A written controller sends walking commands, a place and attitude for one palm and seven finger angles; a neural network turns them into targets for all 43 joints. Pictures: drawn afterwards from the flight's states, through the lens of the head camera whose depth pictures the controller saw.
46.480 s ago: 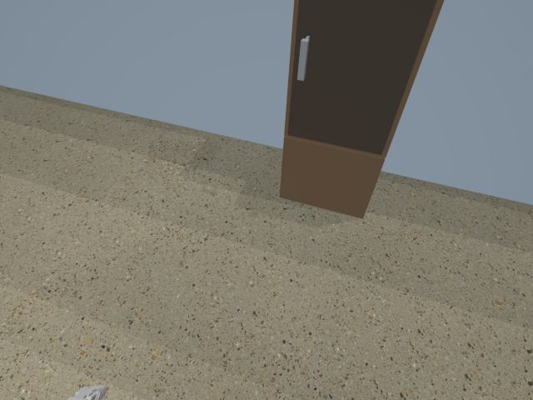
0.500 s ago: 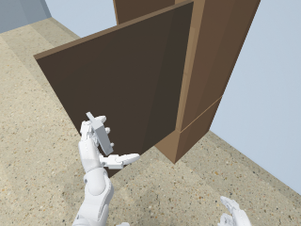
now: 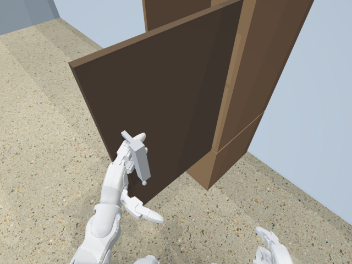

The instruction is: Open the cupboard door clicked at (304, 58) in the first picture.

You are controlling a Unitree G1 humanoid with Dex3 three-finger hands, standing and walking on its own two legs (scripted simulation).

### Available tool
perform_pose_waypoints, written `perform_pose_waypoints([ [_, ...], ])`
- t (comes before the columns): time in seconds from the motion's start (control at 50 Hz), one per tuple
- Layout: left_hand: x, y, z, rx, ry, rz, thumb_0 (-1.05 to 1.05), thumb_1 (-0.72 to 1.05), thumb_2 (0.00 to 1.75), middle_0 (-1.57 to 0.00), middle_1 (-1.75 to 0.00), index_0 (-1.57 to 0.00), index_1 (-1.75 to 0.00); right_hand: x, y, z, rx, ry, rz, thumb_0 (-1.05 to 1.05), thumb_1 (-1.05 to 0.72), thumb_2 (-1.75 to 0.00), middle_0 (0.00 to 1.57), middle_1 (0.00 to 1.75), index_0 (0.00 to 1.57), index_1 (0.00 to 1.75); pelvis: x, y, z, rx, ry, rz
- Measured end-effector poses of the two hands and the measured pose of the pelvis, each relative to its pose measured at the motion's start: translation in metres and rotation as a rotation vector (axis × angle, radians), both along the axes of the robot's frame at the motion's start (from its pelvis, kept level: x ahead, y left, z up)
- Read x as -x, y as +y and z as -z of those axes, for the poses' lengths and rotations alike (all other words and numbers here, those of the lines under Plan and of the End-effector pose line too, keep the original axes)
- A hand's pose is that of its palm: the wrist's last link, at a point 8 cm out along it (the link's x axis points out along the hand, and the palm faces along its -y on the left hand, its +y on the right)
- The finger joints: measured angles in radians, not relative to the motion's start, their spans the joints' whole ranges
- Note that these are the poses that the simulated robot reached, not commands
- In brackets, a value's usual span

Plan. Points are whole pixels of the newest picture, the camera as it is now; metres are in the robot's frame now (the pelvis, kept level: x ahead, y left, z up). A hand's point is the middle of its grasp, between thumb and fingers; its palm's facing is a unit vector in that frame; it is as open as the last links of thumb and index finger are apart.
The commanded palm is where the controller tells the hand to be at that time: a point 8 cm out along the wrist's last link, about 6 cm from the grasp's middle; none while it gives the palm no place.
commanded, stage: slide the hand sideways off the handle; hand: left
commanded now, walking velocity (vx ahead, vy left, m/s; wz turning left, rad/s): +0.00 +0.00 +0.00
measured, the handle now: (135, 156) +0.34 +0.12 +0.06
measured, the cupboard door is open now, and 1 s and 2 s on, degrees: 89 89 89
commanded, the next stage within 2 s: draw the hand back to the body in 1.02 s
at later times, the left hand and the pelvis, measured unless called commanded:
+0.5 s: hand (135, 193) +0.25 +0.10 +0.06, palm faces -0.03 -1.00 -0.02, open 16.1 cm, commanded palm +0.23 +0.17 +0.06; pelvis +0.00 +0.00 +0.00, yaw -1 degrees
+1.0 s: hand (104, 209) +0.22 +0.16 +0.05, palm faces +0.07 -0.99 -0.07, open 16.1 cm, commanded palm +0.19 +0.22 +0.06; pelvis +0.02 -0.03 -0.01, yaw +0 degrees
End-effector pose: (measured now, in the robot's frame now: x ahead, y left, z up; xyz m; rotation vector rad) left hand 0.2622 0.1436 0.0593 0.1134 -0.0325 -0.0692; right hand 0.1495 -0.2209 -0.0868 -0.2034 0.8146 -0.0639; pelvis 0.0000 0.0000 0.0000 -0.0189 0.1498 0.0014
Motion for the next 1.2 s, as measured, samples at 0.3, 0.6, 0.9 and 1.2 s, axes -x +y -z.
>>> perform_pose_waypoints([
  [0.3, 0.016, 0.000, 0.004, 0.105, 0.024, -0.035, -0.01, -0.50, 0.30, -0.17, -0.31, -0.17, -0.32, -0.003, 0.009, -0.010, -0.016, -0.073, -0.008, 0.01, -0.90, -0.90, 0.20, 0.30, 0.20, 0.30, 0.004, 0.008, 0.003, -0.004, 0.003, 0.019],
  [0.6, 0.035, 0.021, 0.001, 0.086, 0.052, -0.058, -0.01, -0.50, 0.30, -0.20, -0.32, -0.20, -0.32, -0.016, -0.003, -0.009, -0.017, -0.089, -0.003, 0.01, -0.90, -0.90, 0.21, 0.30, 0.20, 0.30, -0.007, -0.005, 0.003, -0.006, 0.017, 0.016],
  [0.9, 0.057, 0.049, 0.001, 0.051, 0.074, -0.090, -0.01, -0.50, 0.30, -0.21, -0.32, -0.21, -0.33, -0.031, -0.031, -0.004, 0.012, -0.109, 0.020, 0.01, -0.90, -0.90, 0.20, 0.30, 0.20, 0.30, -0.016, -0.023, 0.009, -0.009, 0.046, 0.004],
  [1.2, 0.067, 0.069, 0.001, 0.080, 0.060, -0.056, -0.01, -0.50, 0.30, -0.16, -0.30, -0.15, -0.30, -0.036, -0.027, -0.002, 0.036, -0.146, 0.015, 0.01, -0.90, -0.90, 0.20, 0.30, 0.20, 0.30, -0.013, -0.017, 0.015, 0.010, 0.054, -0.010],
])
